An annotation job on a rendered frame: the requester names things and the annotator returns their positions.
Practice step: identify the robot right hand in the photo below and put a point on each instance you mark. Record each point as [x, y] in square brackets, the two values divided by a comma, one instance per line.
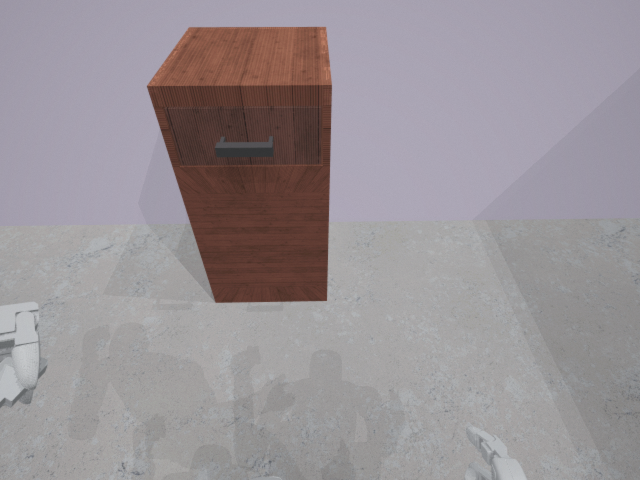
[494, 452]

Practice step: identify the handle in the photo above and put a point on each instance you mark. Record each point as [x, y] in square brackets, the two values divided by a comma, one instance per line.
[244, 149]

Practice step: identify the drawer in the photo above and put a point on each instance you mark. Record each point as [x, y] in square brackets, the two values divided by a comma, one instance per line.
[296, 132]

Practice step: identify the robot left hand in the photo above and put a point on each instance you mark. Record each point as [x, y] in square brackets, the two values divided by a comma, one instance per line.
[20, 362]

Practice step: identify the cabinet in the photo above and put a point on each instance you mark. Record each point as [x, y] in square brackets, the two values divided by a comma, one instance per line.
[261, 230]

